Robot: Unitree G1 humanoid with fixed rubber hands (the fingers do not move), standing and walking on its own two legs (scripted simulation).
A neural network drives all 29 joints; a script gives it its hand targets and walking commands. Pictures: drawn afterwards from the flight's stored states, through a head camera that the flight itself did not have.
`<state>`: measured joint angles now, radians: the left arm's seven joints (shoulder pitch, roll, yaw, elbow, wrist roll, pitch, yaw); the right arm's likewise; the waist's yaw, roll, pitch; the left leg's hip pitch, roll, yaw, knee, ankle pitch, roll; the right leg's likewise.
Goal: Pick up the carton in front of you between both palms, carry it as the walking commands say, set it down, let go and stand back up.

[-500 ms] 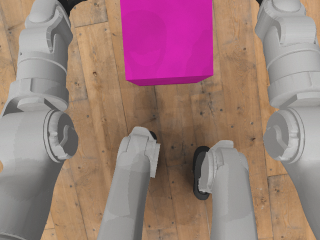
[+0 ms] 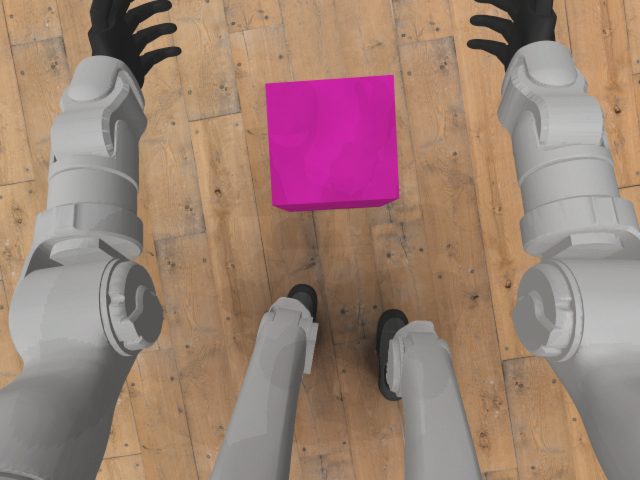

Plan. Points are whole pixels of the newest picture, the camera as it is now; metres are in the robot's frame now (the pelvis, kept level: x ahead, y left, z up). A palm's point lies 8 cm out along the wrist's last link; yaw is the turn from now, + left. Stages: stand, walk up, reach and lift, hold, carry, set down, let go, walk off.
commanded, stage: set down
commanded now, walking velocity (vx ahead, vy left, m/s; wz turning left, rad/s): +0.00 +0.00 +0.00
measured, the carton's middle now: (332, 155) +0.52 +0.08 -0.48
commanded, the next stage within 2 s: let go in 0.04 s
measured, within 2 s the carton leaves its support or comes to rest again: neither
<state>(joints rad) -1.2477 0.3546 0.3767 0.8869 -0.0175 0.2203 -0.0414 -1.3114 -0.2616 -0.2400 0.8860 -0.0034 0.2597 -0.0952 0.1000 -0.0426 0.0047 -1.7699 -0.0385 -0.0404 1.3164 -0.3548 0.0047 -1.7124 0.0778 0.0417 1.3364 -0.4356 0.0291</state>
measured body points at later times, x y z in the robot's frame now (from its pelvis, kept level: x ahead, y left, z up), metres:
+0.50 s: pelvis +0.05 +0.01 +0.12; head +0.30 +0.03 +0.49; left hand +0.41 +0.29 +0.00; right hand +0.46 -0.14 -0.01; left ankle +0.09 +0.11 -0.57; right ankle +0.07 -0.12 -0.57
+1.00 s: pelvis +0.10 -0.02 +0.17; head +0.16 -0.02 +0.62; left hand +0.26 +0.23 +0.09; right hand +0.31 -0.23 +0.09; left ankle +0.09 +0.11 -0.57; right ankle +0.07 -0.12 -0.57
